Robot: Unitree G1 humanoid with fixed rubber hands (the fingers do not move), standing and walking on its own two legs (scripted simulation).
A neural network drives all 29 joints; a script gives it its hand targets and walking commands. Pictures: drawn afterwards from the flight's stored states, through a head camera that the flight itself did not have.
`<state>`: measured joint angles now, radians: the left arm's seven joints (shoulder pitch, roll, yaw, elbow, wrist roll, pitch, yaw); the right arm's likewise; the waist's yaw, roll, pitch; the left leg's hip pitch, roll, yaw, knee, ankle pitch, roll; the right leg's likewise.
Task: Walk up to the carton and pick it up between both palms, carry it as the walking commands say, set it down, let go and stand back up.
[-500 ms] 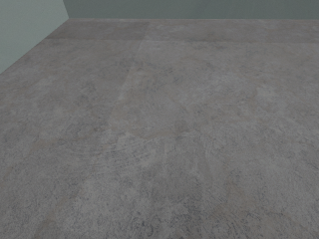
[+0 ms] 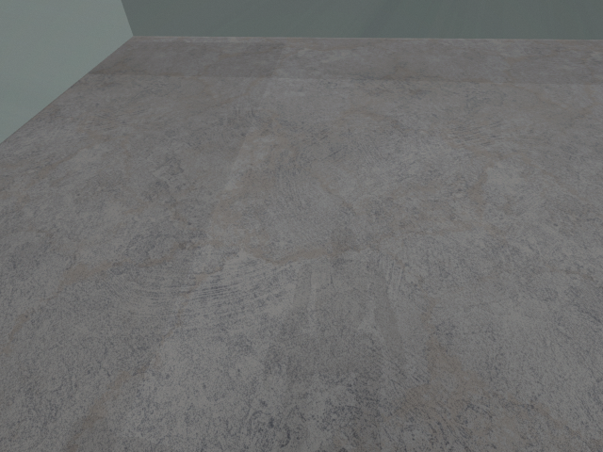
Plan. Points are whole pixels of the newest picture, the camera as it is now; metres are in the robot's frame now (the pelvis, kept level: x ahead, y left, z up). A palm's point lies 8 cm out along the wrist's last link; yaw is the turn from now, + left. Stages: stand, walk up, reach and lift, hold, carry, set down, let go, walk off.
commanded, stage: stand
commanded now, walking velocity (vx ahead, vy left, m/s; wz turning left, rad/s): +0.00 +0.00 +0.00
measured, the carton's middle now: out of the picture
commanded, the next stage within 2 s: walk up in 1.04 s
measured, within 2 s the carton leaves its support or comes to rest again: neither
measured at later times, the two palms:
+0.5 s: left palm out of the picture -0.04 +0.20 -0.14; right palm out of the picture -0.03 -0.20 -0.15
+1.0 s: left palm out of the picture -0.05 +0.19 -0.14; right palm out of the picture -0.04 -0.20 -0.15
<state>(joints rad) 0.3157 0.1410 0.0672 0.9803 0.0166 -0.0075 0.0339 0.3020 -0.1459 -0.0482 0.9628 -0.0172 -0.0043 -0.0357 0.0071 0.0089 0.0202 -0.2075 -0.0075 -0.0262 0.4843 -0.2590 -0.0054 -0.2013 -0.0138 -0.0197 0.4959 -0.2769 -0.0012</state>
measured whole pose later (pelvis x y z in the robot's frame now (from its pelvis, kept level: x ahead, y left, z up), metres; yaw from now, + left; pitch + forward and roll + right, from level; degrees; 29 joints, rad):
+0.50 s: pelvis -0.01 +0.00 +0.00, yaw +0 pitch -1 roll +0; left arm 0.33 0.09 0.04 1.12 0.01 -0.01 0.04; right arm 0.32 -0.10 -0.02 1.12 -0.01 0.00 -0.04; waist 0.01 0.01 0.03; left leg -0.19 -0.01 -0.03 0.44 -0.23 -0.01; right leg -0.19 -0.01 -0.02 0.46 -0.25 0.00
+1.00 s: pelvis -0.01 -0.01 +0.00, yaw +0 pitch -1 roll +0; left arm 0.35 0.09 0.03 1.14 0.01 -0.01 0.04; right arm 0.33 -0.10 0.00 1.14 -0.01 0.00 -0.04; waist 0.01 0.01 0.02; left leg -0.20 0.00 -0.03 0.45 -0.23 -0.02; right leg -0.20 -0.01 -0.02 0.47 -0.25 -0.01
